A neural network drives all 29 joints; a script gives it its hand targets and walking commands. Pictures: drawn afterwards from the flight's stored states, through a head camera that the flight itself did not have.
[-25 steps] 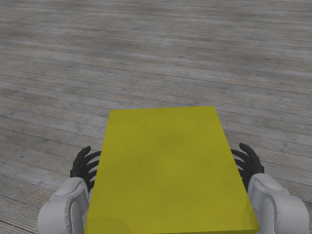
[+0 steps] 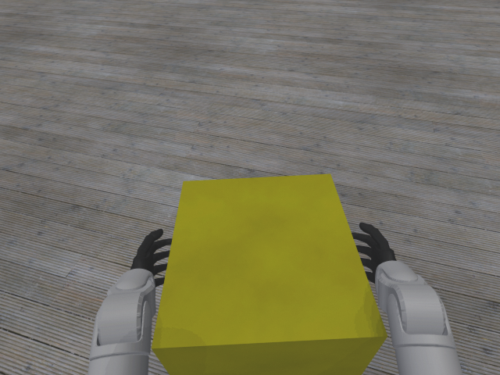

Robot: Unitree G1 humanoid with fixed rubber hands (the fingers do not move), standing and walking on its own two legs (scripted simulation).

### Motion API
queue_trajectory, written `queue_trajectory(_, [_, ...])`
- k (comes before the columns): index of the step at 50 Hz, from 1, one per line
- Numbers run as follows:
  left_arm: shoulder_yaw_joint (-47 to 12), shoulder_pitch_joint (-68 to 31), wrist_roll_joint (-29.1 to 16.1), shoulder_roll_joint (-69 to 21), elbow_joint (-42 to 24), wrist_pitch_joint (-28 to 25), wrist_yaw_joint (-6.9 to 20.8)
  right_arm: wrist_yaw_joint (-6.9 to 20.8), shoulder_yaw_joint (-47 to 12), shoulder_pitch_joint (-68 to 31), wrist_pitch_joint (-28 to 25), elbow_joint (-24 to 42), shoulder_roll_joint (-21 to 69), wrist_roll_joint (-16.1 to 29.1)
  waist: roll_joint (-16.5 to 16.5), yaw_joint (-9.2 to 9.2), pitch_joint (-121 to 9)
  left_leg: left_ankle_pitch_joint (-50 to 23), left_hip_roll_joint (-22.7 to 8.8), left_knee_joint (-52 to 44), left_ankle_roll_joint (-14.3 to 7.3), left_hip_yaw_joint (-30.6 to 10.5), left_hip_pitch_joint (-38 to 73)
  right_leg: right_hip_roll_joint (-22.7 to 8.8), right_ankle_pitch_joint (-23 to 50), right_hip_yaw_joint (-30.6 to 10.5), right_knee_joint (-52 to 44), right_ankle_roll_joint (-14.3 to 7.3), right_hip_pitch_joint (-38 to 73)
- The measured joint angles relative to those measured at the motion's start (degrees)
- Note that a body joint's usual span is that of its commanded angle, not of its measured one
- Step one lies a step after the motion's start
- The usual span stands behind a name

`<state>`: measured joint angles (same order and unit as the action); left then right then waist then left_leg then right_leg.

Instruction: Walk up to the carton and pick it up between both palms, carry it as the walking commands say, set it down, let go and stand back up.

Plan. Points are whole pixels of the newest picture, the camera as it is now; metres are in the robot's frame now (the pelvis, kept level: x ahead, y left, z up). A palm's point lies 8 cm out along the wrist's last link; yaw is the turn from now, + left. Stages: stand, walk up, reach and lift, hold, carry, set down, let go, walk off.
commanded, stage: hold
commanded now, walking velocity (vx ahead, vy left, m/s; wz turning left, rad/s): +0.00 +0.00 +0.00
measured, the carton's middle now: (262, 282) +0.29 +0.01 -0.05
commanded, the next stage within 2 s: set down in 0.12 s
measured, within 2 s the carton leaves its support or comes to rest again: neither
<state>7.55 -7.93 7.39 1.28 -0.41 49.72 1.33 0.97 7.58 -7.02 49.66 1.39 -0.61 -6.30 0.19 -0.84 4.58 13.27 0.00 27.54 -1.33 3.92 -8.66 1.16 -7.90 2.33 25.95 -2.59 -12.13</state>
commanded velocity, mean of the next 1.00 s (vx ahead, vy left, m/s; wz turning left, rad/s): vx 0.00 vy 0.00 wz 0.00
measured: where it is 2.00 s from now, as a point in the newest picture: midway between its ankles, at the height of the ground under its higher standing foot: outside the picture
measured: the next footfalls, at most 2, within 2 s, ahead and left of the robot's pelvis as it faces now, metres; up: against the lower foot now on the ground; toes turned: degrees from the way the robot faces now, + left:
none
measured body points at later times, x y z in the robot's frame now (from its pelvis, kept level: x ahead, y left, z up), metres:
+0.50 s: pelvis +0.02 +0.00 +0.00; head +0.01 +0.00 +0.45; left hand +0.31 +0.20 +0.00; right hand +0.32 -0.17 -0.01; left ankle +0.02 +0.11 -0.74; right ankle +0.06 -0.09 -0.74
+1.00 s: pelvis +0.00 +0.01 -0.03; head +0.11 +0.01 +0.41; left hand +0.34 +0.21 -0.08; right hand +0.35 -0.16 -0.08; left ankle +0.02 +0.11 -0.74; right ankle +0.06 -0.09 -0.74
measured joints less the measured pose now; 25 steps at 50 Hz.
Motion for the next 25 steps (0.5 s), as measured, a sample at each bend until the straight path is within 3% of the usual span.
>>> queue_trajectory(2, [-0.9, 0.8, -0.6, 0.6, 2.4, -3.4, -1.1, -0.6, -2.2, 0.8, -4.0, -4.2, -1.8, 1.0, 0.2, -0.78, 0.8, 0.6, 0.1, 0.2, 0.0, -0.4, 0.3, 0.2, -0.7, -0.4, 0.5, 0.1, 0.2])
queue_trajectory(7, [-1.9, 3.5, -2.3, 0.9, 0.8, -6.6, -2.3, -1.7, -4.2, 2.9, -7.7, -4.0, -3.1, 2.6, 1.1, -1.16, -0.7, 0.2, 0.7, -2.0, -0.1, -2.4, 2.3, 0.1, -1.0, 0.5, -2.3, 0.3, 3.0])
queue_trajectory(10, [0.0, 3.4, -2.0, 0.0, 2.6, -6.9, -1.5, -1.4, -2.2, 2.6, -6.9, -5.0, -0.9, 1.8, 1.7, -0.37, -2.2, 0.1, 1.0, -3.0, -0.3, -3.3, 3.9, -0.1, -1.1, 1.0, -3.4, 0.4, 5.0])
queue_trajectory(14, [3.8, -1.2, -0.1, -1.2, 9.7, -8.3, 0.7, -0.9, 1.0, -1.1, -7.5, -10.3, 1.4, -0.8, 2.1, 0.40, -1.1, 1.0, 1.1, -2.1, -0.4, -3.6, 5.6, 0.1, -2.1, 0.5, -2.4, 0.6, 6.6])
queue_trajectory(19, [7.6, -5.0, 3.4, -3.1, 18.1, -12.2, 1.6, 0.0, 4.9, -4.7, -10.7, -18.0, 2.6, -3.2, 1.5, 0.35, -0.4, 2.0, 1.1, -0.6, -0.3, -3.4, 4.8, 0.5, -3.2, -0.5, -0.3, 0.5, 5.4])
queue_trajectory(25, [9.7, -5.8, 5.6, -4.4, 22.9, -17.6, 1.9, 1.8, 8.3, -5.8, -15.9, -23.1, 3.6, -4.6, 0.4, 0.39, -2.3, 2.6, 1.1, 1.0, -0.1, -3.9, 0.3, 0.8, -3.8, -0.7, 1.3, 0.3, 1.0])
